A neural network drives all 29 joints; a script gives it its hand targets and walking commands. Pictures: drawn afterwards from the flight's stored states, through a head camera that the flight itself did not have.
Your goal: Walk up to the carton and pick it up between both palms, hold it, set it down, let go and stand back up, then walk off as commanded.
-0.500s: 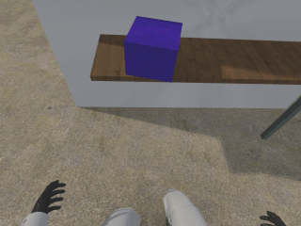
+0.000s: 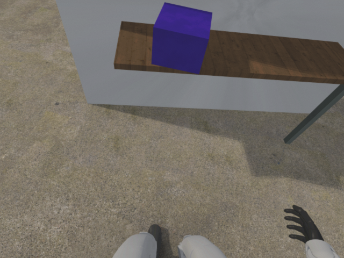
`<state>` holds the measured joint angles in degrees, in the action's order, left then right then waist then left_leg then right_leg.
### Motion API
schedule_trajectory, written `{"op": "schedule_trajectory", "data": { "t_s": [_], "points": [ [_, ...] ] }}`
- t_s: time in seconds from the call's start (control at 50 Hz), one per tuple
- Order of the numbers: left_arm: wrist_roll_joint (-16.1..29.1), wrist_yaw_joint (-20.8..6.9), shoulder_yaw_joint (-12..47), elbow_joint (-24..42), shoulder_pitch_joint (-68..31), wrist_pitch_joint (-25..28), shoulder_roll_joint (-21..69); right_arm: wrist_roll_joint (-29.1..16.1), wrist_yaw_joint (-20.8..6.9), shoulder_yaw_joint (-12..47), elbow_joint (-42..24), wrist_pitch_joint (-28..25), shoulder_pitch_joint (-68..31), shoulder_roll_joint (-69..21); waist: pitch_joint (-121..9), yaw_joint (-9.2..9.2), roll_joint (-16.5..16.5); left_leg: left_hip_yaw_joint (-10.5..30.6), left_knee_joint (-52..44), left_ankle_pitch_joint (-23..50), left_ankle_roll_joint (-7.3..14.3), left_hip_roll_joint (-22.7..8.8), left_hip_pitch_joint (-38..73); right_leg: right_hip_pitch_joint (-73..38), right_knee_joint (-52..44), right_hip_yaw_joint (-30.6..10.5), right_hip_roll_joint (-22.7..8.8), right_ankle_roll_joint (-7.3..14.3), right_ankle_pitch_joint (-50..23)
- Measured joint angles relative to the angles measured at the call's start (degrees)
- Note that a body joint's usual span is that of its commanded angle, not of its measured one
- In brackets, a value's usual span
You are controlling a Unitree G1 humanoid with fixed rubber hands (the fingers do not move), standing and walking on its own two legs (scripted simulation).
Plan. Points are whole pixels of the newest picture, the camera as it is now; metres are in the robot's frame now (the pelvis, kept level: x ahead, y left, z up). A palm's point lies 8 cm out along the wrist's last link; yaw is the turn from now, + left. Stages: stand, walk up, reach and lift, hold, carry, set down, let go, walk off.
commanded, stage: walk off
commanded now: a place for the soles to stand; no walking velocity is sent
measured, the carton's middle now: (181, 38) +0.92 -0.06 -0.02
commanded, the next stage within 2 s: none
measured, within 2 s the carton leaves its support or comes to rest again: neither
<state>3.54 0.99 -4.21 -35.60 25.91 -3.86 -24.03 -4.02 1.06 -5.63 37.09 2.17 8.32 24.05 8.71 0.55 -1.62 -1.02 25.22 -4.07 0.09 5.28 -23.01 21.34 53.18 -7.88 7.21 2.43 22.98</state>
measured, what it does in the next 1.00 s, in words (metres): walks backwards: right foot, then left foot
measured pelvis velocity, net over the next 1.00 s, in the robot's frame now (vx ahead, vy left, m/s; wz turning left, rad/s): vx -0.28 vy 0.18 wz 0.06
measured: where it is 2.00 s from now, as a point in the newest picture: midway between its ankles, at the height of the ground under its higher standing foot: outside the picture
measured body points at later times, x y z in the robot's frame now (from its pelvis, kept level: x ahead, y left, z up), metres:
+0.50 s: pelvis -0.17 +0.10 -0.01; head -0.12 +0.18 +0.43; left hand -0.06 +0.41 -0.16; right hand -0.05 -0.23 -0.04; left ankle -0.20 +0.12 -0.72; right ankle -0.14 -0.11 -0.66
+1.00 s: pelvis -0.28 +0.18 -0.05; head -0.26 +0.25 +0.39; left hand -0.30 +0.53 -0.18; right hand -0.12 -0.14 -0.08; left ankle -0.27 +0.24 -0.73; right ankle -0.18 -0.04 -0.72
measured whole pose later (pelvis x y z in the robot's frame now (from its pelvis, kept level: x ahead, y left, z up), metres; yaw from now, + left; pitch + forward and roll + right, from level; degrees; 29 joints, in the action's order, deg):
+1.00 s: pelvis -0.28 +0.18 -0.05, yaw +3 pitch -6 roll -6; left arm 3.0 -0.5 -11.4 -36.8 25.2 -6.7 -26.3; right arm -4.0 6.4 -5.3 37.2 -2.3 14.0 23.7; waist 10.3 -4.4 -1.3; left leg 6.2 59.2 -35.4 -2.6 4.4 -22.4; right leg 23.7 47.2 -12.8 5.0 -1.7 19.1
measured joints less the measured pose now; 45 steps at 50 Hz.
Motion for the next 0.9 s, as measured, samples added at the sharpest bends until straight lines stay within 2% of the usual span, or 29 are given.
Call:
{"op": "schedule_trajectory", "data": {
  "t_s": [0.04, 0.06, 0.08, 0.1, 0.14, 0.16, 0.2, 0.24, 0.26, 0.3, 0.32, 0.34, 0.36, 0.4, 0.44, 0.54, 0.66, 0.74, 0.84, 0.88, 0.9],
  "points": [
    [0.00, -0.32, -0.64, 0.00, 1.94, -0.02, -0.03, 0.00, 0.00, -0.03, 0.00, 0.63, -1.52, -0.01, -0.55, -0.32, 1.09, -0.16, -0.29, -0.66, -0.41, 0.60, -1.14, -2.85, -4.65, 1.81, -1.30, 0.07, 1.34],
    [0.00, -0.42, -1.04, -0.01, 2.90, -0.01, -0.21, 0.00, 0.00, -0.10, 0.02, 0.84, -2.25, -0.02, -0.96, -0.80, 1.29, -0.32, 1.96, -4.01, -0.56, 1.28, -3.08, -4.14, -7.19, 2.27, -2.21, 0.82, 1.41],
    [0.00, -0.43, -1.45, -0.03, 3.87, -0.01, -0.70, 0.01, 0.00, -0.12, 0.04, 0.87, -2.86, 0.07, -1.46, -1.45, 1.07, -0.44, 8.11, -11.81, -0.65, 2.33, -6.90, -5.15, -9.98, 2.13, -3.43, 2.70, 1.42],
    [0.00, -0.42, -1.78, -0.24, 4.18, -0.22, -0.98, 0.01, 0.01, -0.30, 0.12, 0.92, -3.47, 0.22, -1.00, -2.42, 1.11, -0.38, 18.86, -17.18, -0.67, 2.93, -10.88, -5.03, -10.87, 1.48, -4.22, 2.93, 1.28],
    [0.00, -0.42, -1.80, -0.80, 2.30, -0.95, -0.71, 0.01, -0.01, -0.60, 0.17, 1.39, -2.27, 0.25, 0.86, -2.67, 3.34, 1.52, 40.45, -19.82, -0.66, 3.48, -14.01, -4.92, -8.14, 2.74, -3.98, 0.57, 0.96],
    [-0.01, -0.12, -1.81, -0.78, 0.80, -1.00, -0.69, 0.01, -0.04, -0.58, 0.15, 1.63, -0.58, 0.10, 0.66, -2.64, 3.83, 2.19, 48.65, -19.88, -0.67, 3.80, -14.02, -4.87, -7.99, 3.36, -4.31, 0.17, 0.56],
    [-0.01, 0.79, -1.79, -0.74, -3.38, -1.00, -0.66, 0.00, -0.20, -0.55, 0.07, 2.00, 2.58, -0.05, 0.49, -2.54, 2.96, 2.39, 57.51, -20.01, -0.67, 3.66, -9.86, -4.55, -8.02, 3.34, -6.11, 0.11, -0.33],
    [-0.01, 1.09, -1.75, -0.71, -8.71, -0.96, -0.64, 0.00, -0.33, -0.68, 0.01, 2.03, 5.25, 0.05, 0.45, -2.45, 1.45, 2.53, 54.27, -20.27, -0.67, 2.01, -2.56, -3.18, -8.04, 2.91, -8.22, 0.00, -1.42],
    [-0.02, 1.10, -1.74, -0.69, -11.42, -0.90, -0.64, 0.00, -0.40, -0.69, -0.01, 2.03, 6.28, 0.20, 0.44, -2.40, 0.97, 2.60, 48.80, -20.86, -0.67, 0.49, 1.40, -2.04, -8.05, 2.81, -8.96, -0.29, -2.10],
    [-0.03, 1.05, -1.72, -0.71, -15.88, -0.76, -0.63, 0.00, -0.41, -0.71, -0.06, 1.68, 7.50, 0.66, 0.45, -2.30, 0.96, 2.61, 32.11, -23.64, -0.56, -2.87, 9.44, 0.85, -7.96, 2.82, -9.50, -1.57, -3.78],
    [-0.03, 0.96, -1.73, -0.75, -17.31, -0.75, -0.63, 0.00, -0.37, -0.70, -0.02, 1.21, 7.55, 0.68, 0.57, -2.33, 0.89, 2.50, 24.56, -31.84, 1.51, -2.76, 12.69, 2.56, -7.70, 2.54, -9.60, -1.83, -4.65],
    [-0.03, 0.89, -1.74, -0.81, -18.20, -0.74, -0.94, 0.00, -0.24, -0.45, 0.08, 0.66, 7.04, -0.20, 1.72, -2.47, -0.83, 1.54, 22.46, -34.92, 4.11, -1.45, 12.97, 3.43, -7.60, 1.18, -10.40, -1.84, -5.53],
    [-0.03, 0.65, -1.71, -0.82, -18.05, -0.74, -0.96, 0.00, -0.14, 0.20, 0.11, 0.10, 6.84, -0.95, 2.45, -2.48, -2.06, 0.56, 22.70, -32.90, 5.14, -0.88, 12.16, 3.87, -6.67, -0.71, -9.86, -1.84, -4.12],
    [-0.03, 0.28, -1.73, -0.82, -16.97, -0.89, -0.96, 0.00, 0.42, 1.22, 0.14, -0.65, 7.74, -1.96, 2.52, -2.44, -2.82, -0.10, 23.42, -25.78, 5.63, -1.52, 10.52, 4.20, -2.10, -3.54, -6.11, -1.84, -1.07],
    [-0.03, 0.27, -1.73, -0.83, -15.47, -0.97, -0.96, 0.00, 1.33, 1.51, 0.12, -1.46, 8.33, -1.99, 2.17, -2.44, -3.27, -0.10, 21.22, -24.88, 5.50, -2.13, 10.65, 4.57, 3.40, -5.21, -2.31, -1.85, -0.59],
    [-0.03, 0.06, -1.73, -0.80, -13.36, -1.36, -0.98, 0.00, 3.24, 1.51, 0.13, -3.36, 8.39, -2.00, 2.18, -2.51, -4.92, -0.18, 17.23, -21.21, 0.80, -2.14, 8.31, 4.61, 10.56, -5.51, 1.13, -1.86, -0.54],
    [-0.19, -0.79, -1.73, -0.80, -10.13, -1.56, -0.99, 0.00, 4.64, 1.34, 0.14, -4.30, 8.40, -2.00, 2.15, -2.51, -5.39, -0.24, 12.53, -16.46, -6.00, -1.54, 5.78, 4.65, 11.05, -5.52, 1.42, -1.86, -0.53],
    [-0.25, -1.17, -1.78, -0.79, -7.87, -1.61, -1.00, 0.00, 5.23, 0.75, 0.14, -4.36, 8.40, -2.00, 2.09, -2.52, -4.32, -0.27, 9.20, -13.34, -8.24, -0.46, 5.79, 4.66, 10.41, -5.54, 1.50, -1.86, -0.52],
    [-0.25, -1.65, -3.16, -0.78, -4.61, -1.63, -1.03, 0.00, 5.58, 0.66, 0.14, -4.15, 8.04, -2.01, 1.91, -2.56, -2.29, -0.31, 6.36, -10.06, -10.23, 1.37, 6.06, 2.88, 3.39, -5.57, 1.46, -1.86, 0.46],
    [-0.25, -1.79, -3.86, -0.77, -2.91, -1.63, -1.06, 0.00, 5.61, 0.49, 0.15, -3.75, 7.37, -1.87, 1.90, -2.64, -1.28, -0.42, 7.04, -9.05, -12.30, 2.28, 5.52, 0.48, -3.54, -5.11, 0.56, -1.82, 0.69],
    [-0.25, -1.81, -4.41, -0.77, -1.89, -1.63, -1.13, 0.00, 5.63, 0.38, 0.17, -3.49, 6.87, -1.43, 1.87, -2.88, -0.69, -0.52, 10.81, -8.71, -13.93, 2.82, 3.35, -1.14, -8.88, -4.41, -0.53, -0.52, 0.73]
  ]
}}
